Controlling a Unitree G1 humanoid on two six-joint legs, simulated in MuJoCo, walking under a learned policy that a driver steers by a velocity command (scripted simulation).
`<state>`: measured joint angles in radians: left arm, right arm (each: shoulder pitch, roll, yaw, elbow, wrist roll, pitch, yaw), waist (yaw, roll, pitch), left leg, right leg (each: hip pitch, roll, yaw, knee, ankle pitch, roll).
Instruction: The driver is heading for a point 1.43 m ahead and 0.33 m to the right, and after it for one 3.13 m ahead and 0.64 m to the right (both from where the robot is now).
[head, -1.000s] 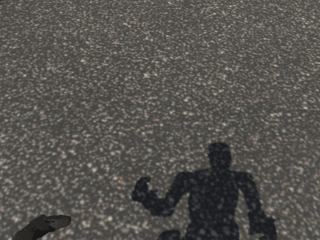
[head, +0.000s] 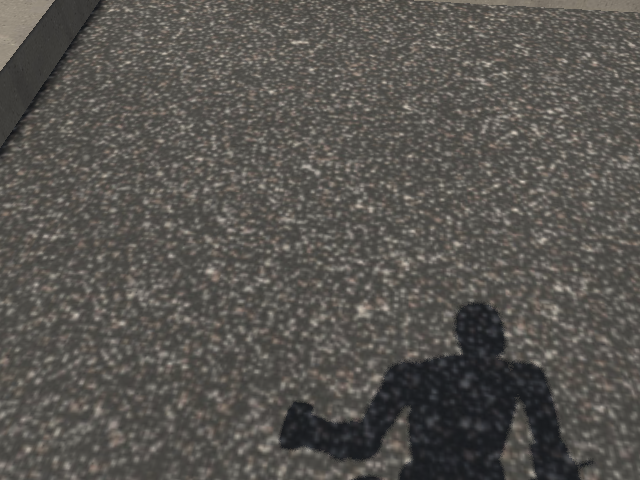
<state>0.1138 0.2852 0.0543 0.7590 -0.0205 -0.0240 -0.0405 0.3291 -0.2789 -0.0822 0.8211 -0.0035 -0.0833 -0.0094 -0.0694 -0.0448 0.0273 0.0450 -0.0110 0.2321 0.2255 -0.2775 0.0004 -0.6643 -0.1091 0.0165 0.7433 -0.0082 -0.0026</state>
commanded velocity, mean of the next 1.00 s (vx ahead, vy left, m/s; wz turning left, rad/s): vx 0.50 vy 0.00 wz -0.43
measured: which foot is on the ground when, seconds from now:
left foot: down 0.00-0.14, up 0.16-0.60, down 0.62-1.00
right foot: up 0.00-0.10, down 0.12-0.62, up 0.64-1.00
